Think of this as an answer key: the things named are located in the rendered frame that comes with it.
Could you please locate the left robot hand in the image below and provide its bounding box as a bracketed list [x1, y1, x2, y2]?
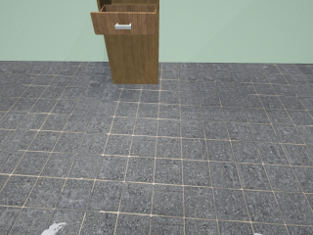
[41, 222, 67, 235]

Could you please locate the handle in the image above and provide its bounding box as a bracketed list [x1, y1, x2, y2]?
[114, 23, 132, 29]

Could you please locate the cabinet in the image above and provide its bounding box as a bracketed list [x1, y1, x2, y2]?
[96, 0, 159, 84]

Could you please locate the drawer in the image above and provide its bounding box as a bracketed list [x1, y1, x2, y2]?
[90, 4, 157, 35]

